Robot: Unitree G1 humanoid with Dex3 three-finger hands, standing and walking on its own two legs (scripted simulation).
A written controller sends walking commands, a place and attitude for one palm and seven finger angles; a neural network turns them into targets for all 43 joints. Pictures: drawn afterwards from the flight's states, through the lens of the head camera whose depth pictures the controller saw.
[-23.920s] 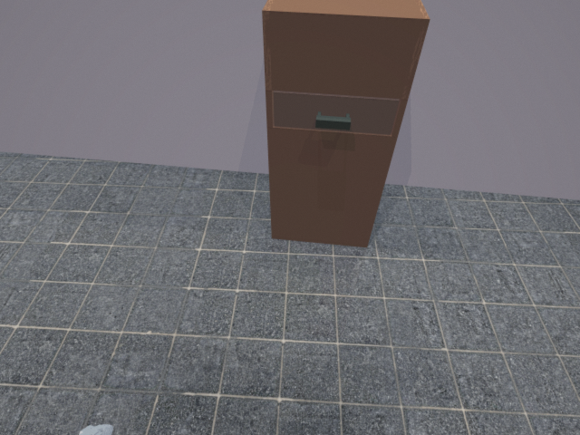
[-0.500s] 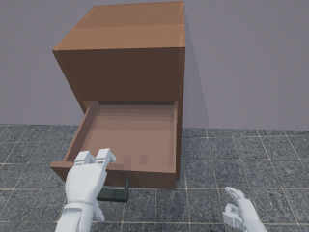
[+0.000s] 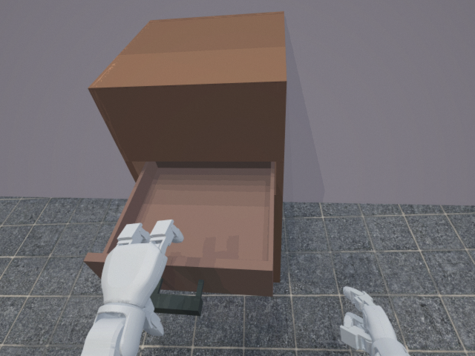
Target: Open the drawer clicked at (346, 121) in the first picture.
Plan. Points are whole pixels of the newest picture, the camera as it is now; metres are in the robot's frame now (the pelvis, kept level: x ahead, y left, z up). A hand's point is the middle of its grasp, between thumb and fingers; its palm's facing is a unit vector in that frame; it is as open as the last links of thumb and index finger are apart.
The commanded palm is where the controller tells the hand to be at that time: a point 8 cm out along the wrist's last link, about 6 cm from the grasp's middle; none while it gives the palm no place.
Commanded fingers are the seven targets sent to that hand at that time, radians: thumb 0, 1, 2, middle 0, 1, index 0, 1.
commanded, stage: lift the hand off the handle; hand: left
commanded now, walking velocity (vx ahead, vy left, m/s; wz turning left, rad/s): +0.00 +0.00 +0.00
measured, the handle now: (177, 293) +0.26 +0.18 -0.10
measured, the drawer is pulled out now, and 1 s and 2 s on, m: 0.30 0.30 0.30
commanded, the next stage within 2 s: draw the hand back to the body in 0.04 s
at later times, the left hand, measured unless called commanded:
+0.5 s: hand (129, 278) +0.21 +0.20 +0.07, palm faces +0.07 -0.15 -0.99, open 13.9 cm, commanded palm +0.17 +0.20 +0.13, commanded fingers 0.00 -0.50 0.30 -0.30 -1.20 -0.30 -1.20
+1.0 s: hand (109, 257) +0.20 +0.20 +0.14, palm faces +0.30 -0.87 -0.38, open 13.1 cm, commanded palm +0.16 +0.25 +0.16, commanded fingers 0.00 -0.01 0.51 -0.26 -0.88 -0.26 -0.88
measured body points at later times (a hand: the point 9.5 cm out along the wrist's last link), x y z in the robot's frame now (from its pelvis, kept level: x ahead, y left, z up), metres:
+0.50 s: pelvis +0.01 +0.00 +0.00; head +0.01 -0.04 +0.45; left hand +0.20 +0.21 +0.12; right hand +0.24 -0.20 -0.09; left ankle +0.00 +0.15 -0.73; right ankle -0.02 -0.12 -0.73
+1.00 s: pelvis +0.03 +0.00 +0.01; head +0.02 -0.02 +0.46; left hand +0.18 +0.25 +0.16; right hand +0.23 -0.19 -0.06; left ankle +0.00 +0.15 -0.73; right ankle -0.02 -0.12 -0.73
